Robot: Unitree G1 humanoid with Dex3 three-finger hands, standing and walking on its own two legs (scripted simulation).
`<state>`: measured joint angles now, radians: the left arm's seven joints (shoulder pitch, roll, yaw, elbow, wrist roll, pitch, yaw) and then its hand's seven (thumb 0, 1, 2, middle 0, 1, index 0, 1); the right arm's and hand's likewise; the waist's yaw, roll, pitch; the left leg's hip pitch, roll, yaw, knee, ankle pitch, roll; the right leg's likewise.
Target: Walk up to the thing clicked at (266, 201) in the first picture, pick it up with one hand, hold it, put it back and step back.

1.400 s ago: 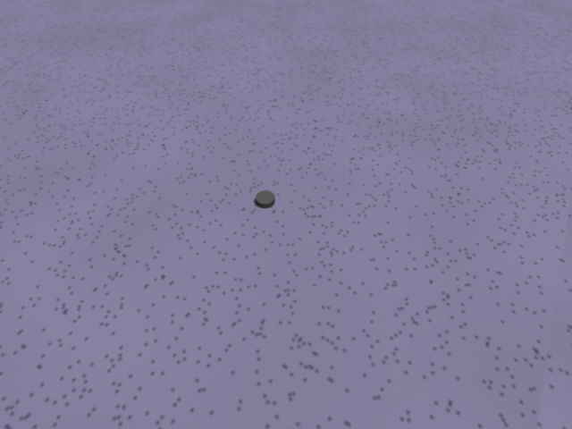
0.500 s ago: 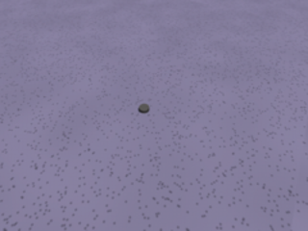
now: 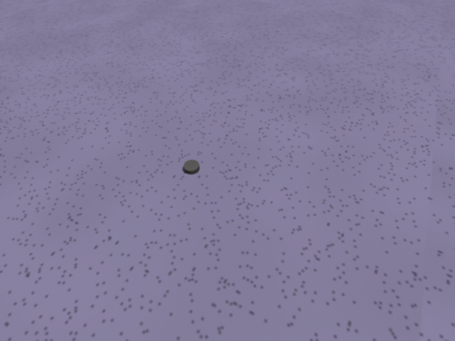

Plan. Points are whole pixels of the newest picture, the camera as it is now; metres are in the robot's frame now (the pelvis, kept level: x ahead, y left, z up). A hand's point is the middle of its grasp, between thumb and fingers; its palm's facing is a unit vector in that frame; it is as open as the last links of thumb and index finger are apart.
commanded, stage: walk up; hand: left
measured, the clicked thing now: (191, 167) +1.19 +0.25 -0.75
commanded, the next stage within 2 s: none
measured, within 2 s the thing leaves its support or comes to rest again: neither
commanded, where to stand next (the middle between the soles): +0.79 +0.02 m, yaw -1 degrees
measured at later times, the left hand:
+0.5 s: hand (100, 314) +0.22 +0.29 -0.16, palm faces -0.05 -0.94 -0.33, open 7.4 cm
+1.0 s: hand (136, 201) +0.49 +0.26 -0.12, palm faces -0.06 -0.92 -0.39, open 7.4 cm
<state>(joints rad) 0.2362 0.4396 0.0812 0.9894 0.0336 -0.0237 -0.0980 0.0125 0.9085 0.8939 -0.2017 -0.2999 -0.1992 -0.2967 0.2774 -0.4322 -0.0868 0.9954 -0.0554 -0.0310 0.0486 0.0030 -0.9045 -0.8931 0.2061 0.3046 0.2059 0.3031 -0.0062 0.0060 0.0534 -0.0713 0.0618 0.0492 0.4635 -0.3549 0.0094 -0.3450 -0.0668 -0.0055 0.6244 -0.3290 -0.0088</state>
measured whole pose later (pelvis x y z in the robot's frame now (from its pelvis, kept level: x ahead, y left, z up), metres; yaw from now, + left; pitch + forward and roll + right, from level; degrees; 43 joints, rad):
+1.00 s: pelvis +0.40 +0.00 -0.01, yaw -2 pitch -3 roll -1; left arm 0.28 0.39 0.04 0.83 0.00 -0.09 -0.06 0.01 0.91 0.89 -0.20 -0.30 -0.20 -0.30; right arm 0.31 -0.44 -0.05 0.86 0.00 -0.04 0.05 0.01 -0.91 -0.89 0.20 0.30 0.20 0.30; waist 0.01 0.07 0.08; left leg -0.44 0.07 0.01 1.04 -0.39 0.03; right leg -0.27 -0.04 -0.06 0.57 -0.25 -0.01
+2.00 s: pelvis +0.70 +0.03 -0.02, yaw -2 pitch -3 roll +0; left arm 0.18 0.39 0.02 0.89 -0.01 0.01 -0.02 0.01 0.91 0.89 -0.20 -0.30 -0.20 -0.30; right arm 0.24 -0.40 -0.02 0.92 -0.01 -0.04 0.00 0.00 -0.91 -0.89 0.20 0.30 0.20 0.30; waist 0.02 -0.02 0.11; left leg -0.38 0.03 0.04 0.71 -0.27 0.01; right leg -0.35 -0.05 -0.03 0.77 -0.40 -0.01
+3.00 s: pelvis +0.72 +0.03 +0.01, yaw -2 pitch -2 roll -1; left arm 0.08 0.35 0.01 1.17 0.00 0.01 -0.02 0.01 0.91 0.89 -0.20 -0.30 -0.20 -0.30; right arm 0.08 -0.35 0.01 1.18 -0.01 -0.02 0.01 0.00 -0.91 -0.89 0.20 0.30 0.20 0.30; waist -0.01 -0.01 0.06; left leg -0.19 0.03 0.04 0.33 -0.11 -0.01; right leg -0.09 -0.03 -0.03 0.31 -0.18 0.02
